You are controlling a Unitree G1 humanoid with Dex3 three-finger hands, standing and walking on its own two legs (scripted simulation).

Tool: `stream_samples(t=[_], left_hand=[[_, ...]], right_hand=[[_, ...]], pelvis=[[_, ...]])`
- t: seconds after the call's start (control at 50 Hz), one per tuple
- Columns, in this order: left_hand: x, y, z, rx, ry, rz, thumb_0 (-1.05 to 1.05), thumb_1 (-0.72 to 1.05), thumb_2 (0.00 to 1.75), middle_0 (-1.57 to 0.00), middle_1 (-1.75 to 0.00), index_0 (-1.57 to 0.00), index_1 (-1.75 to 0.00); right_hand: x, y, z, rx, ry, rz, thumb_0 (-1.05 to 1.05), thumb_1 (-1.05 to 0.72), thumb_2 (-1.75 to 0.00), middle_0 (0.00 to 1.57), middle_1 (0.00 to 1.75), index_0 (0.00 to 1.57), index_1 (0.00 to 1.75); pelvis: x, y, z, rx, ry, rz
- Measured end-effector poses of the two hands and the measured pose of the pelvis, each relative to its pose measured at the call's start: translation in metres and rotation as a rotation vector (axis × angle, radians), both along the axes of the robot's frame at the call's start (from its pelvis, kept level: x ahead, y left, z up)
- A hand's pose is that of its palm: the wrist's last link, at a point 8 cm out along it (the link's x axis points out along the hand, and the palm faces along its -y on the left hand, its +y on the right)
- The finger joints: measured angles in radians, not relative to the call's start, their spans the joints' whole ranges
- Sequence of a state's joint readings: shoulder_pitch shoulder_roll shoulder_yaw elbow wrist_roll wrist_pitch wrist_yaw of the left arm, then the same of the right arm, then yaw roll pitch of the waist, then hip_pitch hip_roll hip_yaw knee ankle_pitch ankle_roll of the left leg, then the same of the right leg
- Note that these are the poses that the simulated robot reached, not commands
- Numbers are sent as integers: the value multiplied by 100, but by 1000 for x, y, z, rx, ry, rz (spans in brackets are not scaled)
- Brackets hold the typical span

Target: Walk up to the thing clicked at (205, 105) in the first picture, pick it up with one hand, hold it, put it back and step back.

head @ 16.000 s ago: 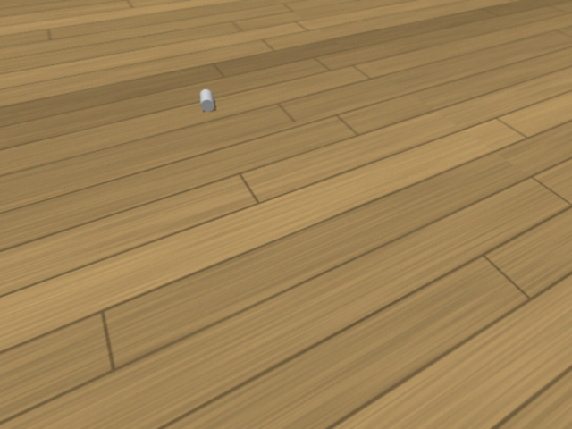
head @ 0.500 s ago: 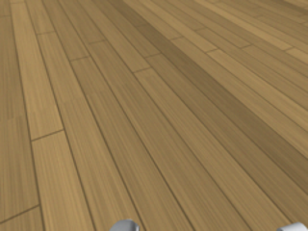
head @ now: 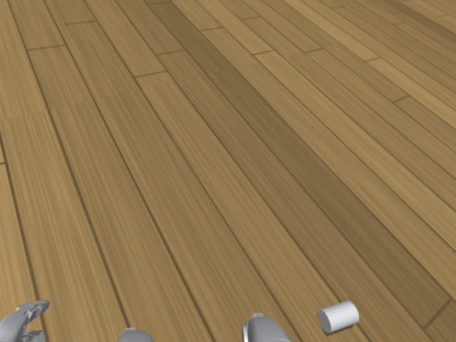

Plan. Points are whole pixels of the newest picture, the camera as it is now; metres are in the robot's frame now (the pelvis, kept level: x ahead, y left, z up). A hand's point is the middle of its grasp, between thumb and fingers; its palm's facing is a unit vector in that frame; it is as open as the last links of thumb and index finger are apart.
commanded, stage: walk up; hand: left
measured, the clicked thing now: (338, 316) +0.29 -0.55 -0.69
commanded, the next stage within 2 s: none
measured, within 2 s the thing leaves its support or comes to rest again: neither
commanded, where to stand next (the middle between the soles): -0.06 -0.78 m, yaw +10 degrees
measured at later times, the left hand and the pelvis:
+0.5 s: hand out of the picture +0.05 +0.09 -0.14, palm faces -0.03 -0.96 -0.29, open 7.4 cm; pelvis -0.03 -0.18 +0.02, yaw +5 degrees
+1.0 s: hand out of the picture +0.00 -0.13 -0.12, palm faces -0.04 -0.93 -0.36, open 7.3 cm; pelvis -0.08 -0.40 +0.01, yaw +2 degrees
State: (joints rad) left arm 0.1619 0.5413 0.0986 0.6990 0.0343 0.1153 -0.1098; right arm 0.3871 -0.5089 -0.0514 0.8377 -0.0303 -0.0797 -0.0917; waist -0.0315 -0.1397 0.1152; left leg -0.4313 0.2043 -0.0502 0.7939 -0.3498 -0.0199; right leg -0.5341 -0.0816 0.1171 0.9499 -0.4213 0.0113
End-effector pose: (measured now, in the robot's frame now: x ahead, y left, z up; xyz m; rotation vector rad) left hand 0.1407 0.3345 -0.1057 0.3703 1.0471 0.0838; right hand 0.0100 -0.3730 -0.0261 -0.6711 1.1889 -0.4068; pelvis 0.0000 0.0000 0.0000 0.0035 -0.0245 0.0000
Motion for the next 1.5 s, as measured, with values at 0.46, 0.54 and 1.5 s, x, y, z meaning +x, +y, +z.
stream_samples(t=[0.46,0.54,1.5], left_hand=[[-97,-179,2,-23,80,133,1,91,90,-20,-30,-20,-30],[-101,-212,-1,-61,96,109,1,91,90,-20,-30,-20,-30],[-170,-601,-18,26,44,60,1,91,90,-20,-30,-20,-30]], right_hand=[[-13,-128,-17,121,56,32,1,-90,-90,21,30,21,30],[-18,-168,5,66,22,18,1,-90,-90,21,30,21,30],[-119,-622,-5,-43,-15,47,1,-90,-90,21,30,21,30]], pelvis=[[-24,-167,18,-13,-24,92],[-33,-196,23,-20,-26,77],[-146,-613,-14,-1,-5,18]])
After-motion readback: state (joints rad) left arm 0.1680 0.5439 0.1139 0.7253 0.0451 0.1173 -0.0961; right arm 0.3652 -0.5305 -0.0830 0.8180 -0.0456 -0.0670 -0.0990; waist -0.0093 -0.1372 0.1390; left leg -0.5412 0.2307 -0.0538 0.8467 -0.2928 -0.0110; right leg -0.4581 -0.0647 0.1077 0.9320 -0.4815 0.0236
